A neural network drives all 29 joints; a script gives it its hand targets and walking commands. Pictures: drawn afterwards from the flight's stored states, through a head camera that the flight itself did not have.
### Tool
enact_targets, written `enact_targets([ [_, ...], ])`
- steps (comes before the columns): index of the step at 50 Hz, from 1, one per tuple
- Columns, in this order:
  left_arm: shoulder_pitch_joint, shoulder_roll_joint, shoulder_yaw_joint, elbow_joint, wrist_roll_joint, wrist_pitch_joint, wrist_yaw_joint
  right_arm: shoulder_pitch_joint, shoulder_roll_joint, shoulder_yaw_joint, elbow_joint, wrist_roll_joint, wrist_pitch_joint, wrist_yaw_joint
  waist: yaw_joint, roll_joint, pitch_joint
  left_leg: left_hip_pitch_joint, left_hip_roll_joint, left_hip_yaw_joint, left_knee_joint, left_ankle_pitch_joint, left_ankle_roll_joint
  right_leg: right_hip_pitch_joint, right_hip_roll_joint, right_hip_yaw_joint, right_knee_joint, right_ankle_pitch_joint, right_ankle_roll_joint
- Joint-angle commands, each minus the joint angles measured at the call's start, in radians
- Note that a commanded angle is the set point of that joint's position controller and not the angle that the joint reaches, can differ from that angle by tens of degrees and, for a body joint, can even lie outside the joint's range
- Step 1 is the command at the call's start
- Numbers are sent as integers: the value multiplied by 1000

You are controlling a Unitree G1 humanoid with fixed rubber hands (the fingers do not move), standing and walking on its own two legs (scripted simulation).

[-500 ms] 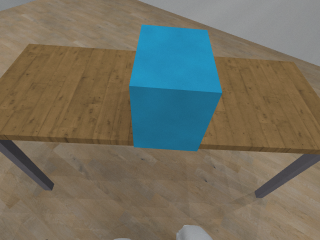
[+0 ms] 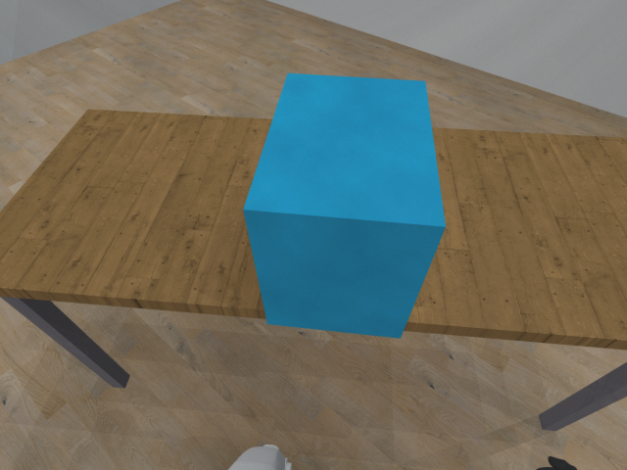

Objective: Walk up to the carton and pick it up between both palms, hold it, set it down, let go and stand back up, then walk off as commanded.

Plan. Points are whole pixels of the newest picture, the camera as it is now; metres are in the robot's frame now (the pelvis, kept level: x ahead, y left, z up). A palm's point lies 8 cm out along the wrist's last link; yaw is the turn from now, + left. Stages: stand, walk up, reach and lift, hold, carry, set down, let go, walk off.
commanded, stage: walk up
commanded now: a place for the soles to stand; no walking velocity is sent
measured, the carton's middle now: (344, 206) +0.48 -0.01 +0.04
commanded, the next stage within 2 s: none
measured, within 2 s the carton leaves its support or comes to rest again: neither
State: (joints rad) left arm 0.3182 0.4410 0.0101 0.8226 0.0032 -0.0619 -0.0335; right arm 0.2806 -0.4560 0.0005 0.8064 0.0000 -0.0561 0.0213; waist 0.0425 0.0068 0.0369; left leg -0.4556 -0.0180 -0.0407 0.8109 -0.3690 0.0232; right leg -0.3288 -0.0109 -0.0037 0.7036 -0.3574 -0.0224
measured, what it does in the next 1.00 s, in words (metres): steps on the spot: left foot, then right foot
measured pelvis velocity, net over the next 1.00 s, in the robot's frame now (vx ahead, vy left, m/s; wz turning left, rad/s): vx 0.03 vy -0.01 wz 0.00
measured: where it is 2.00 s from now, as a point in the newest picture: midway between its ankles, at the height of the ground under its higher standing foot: outside the picture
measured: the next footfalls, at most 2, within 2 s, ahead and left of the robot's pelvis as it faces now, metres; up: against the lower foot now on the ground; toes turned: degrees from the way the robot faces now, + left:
left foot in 0.04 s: +0.11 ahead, +0.12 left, +0.00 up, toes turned -2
right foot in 0.40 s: +0.09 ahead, -0.12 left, +0.00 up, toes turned -1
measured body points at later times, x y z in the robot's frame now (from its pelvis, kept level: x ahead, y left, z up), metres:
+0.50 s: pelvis +0.02 -0.01 +0.00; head +0.03 -0.01 +0.45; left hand +0.07 +0.31 -0.11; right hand +0.10 -0.33 -0.10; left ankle +0.06 +0.12 -0.70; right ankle +0.05 -0.12 -0.72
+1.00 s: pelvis +0.03 -0.01 +0.00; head +0.05 +0.00 +0.45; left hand +0.11 +0.31 -0.11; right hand +0.11 -0.33 -0.10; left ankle +0.07 +0.12 -0.72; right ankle +0.05 -0.12 -0.72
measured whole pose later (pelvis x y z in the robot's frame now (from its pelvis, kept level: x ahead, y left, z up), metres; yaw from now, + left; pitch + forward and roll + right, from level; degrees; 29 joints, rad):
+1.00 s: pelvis +0.03 -0.01 +0.00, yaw +0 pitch -3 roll +1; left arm 0.25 0.42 0.01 0.87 0.00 -0.03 -0.02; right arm 0.28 -0.43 0.00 0.81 0.00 -0.04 0.01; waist -0.01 -0.02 0.09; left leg -0.33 -0.01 -0.03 0.70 -0.32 0.02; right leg -0.30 0.00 -0.01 0.71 -0.36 -0.01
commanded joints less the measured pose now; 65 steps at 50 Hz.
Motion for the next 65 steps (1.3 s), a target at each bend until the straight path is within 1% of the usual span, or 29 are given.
enact_targets([
  [1, -33, 179, 67, -84, -11, 9, 12, 165, -163, -96, 30, -11, -54, -32, -85, -60, -120, 352, 40, 0, -375, 168, 31, -23, -144, 133, 32, 280, -116],
  [3, 3, 111, 42, -86, -12, 22, 21, 137, -313, -126, -1, -32, -57, -37, -62, 186, -71, 456, 384, -598, -514, 76, 169, -344, 46, -10, 292, -180, 4],
  [4, -25, 200, 70, -60, -3, 30, 32, 116, -309, -130, -9, -16, -45, -34, -78, 69, -27, 399, 406, -637, -526, -47, 240, -351, 17, 59, 336, -232, -3],
  [8, 8, 191, 83, -12, 1, 33, 13, 10, -255, -118, -34, -26, -29, -33, -44, 143, 104, 168, 258, -368, -557, -127, 182, -242, -16, 24, 296, -59, 4],
  [14, -2, 186, 88, -25, 8, 24, 12, 50, -268, -127, -33, -26, -12, -16, -78, 185, 33, 247, 269, -348, -474, -85, 222, -161, -8, -10, 94, -168, -2],
  [18, 121, 162, 94, 24, 10, -2, 25, -67, -232, -110, -59, -11, 9, -11, 24, 131, -22, 67, 198, -194, -285, 53, 164, 171, 14, -52, -183, 42, -19],
  [19, 165, 180, 97, 38, 19, -10, 32, -62, -168, -90, -53, -9, 15, -14, 43, 42, -46, 3, 155, -139, -150, 54, 117, 272, 4, 11, -270, 19, -20],
  [20, 168, 254, 120, 26, 31, -16, 41, -42, -99, -64, -63, 2, 16, -16, 45, -156, -13, -148, 28, -34, 94, -9, 45, 302, -183, 391, -419, -122, -75],
  [21, 58, 296, 112, -6, 22, -15, 45, -43, -94, -51, -48, -4, 21, -26, -2, -124, 48, -225, -20, 6, 106, -173, 0, 247, -330, 574, -450, -70, -133],
  [23, 28, 297, 109, -9, 15, -16, 39, -26, -184, -86, -30, -11, 18, -26, -8, -74, 60, -165, 21, -22, 138, -208, 10, 166, -337, 536, -417, -41, -212],
  [26, -4, 227, 88, -9, 5, -15, 34, 4, -145, -77, -17, -5, 8, -21, -21, -170, 3, -101, 46, 1, 41, -131, 5, 223, -260, 353, -354, 215, -181],
  [31, -18, 248, 92, -20, 4, -1, 29, -19, -145, -76, 3, 1, 1, -27, -11, -185, -25, 50, 16, 68, -96, -55, 9, 158, -228, 292, -291, 294, -169],
  [33, -97, 223, 81, -46, -8, 12, 26, 56, -133, -73, 33, -3, -13, -34, -74, -167, -50, 221, 1, 75, -279, 64, 24, 53, -192, 212, -194, 270, -145],
  [34, -110, 189, 67, -50, -7, 18, 24, 68, -146, -81, 40, -10, -20, -37, -91, -119, -53, 329, 27, 34, -346, 106, 30, -34, -161, 167, -135, 251, -111],
  [35, -126, 142, 49, -60, -15, 17, 22, 89, -198, -97, 34, -24, -29, -43, -110, -11, -62, 395, 141, -191, -407, 110, 85, -142, -89, 103, 20, 205, -61],
  [36, -130, 108, 44, -67, -14, 22, 24, 94, -271, -110, 25, -32, -33, -42, -91, 143, -40, 398, 316, -509, -507, 65, 171, -259, 30, -4, 183, -60, -4],
  [37, -119, 166, 59, -48, -9, 36, 34, 86, -289, -110, 27, -24, -32, -41, -85, 91, -1, 347, 380, -582, -524, -17, 223, -288, 8, 34, 216, -213, -4],
  [40, -71, 188, 72, -17, 1, 31, 19, 26, -267, -114, 2, -26, -27, -35, -61, 128, 77, 270, 294, -452, -517, -69, 212, -250, -9, 34, 210, -174, -11],
  [45, -74, 182, 83, -10, 6, 23, 20, 22, -253, -115, -7, -31, -13, -28, -64, 151, 6, 291, 293, -381, -446, 100, 211, -155, -3, -4, 86, -161, -10],
  [48, 18, 150, 80, 15, 6, 7, 29, -60, -222, -98, -24, -14, -1, -19, 8, 164, -28, 143, 213, -199, -305, 221, 145, 108, 20, -58, -172, 9, -28],
  [49, 67, 178, 96, 30, 15, -5, 34, -91, -169, -80, -37, -8, 6, -19, 37, 70, -67, 64, 165, -146, -183, 194, 100, 225, -24, 47, -250, 6, -43],
  [50, 88, 239, 107, 39, 25, -13, 39, -87, -102, -62, -49, -2, 10, -22, 38, -155, -34, -96, 45, -37, 50, 83, 36, 265, -188, 388, -394, -89, -97],
  [51, 27, 289, 108, 25, 21, -14, 40, -101, -107, -57, -43, -5, 17, -29, 25, -170, 38, -200, -17, 21, 85, -180, 0, 225, -316, 559, -460, -117, -154],
  [52, -1, 298, 108, 17, 17, -12, 35, -83, -170, -73, -23, -6, 24, -29, 2, -97, 72, -171, 20, -17, 114, -206, 11, 154, -322, 552, -461, -179, -184],
  [54, -33, 260, 98, 9, 19, -16, 33, -60, -175, -78, -10, -12, 18, -22, -9, -112, 49, -170, 39, -19, 83, -172, 7, 210, -306, 482, -412, -56, -206],
  [57, -15, 229, 89, 17, 7, -16, 35, -23, -154, -77, 2, -5, 9, -24, -8, -132, -16, -103, 37, 13, 21, -119, -9, 256, -244, 358, -329, 390, -160],
  [62, -75, 252, 90, -10, 5, 8, 30, -25, -137, -74, 12, -4, -2, -33, -24, -195, -46, 72, 18, 71, -148, -37, 7, 178, -237, 274, -233, 376, -182],
  [64, -145, 183, 60, -28, -8, 17, 24, 54, -148, -82, 48, -8, -23, -39, -94, -105, -72, 323, 24, 43, -339, 127, 26, -5, -171, 165, -114, 328, -109],
  [65, -156, 139, 48, -44, -16, 17, 26, 86, -201, -100, 49, -26, -33, -44, -111, 36, -77, 409, 142, -173, -407, 200, 79, -124, -99, 100, 53, 278, -51],
])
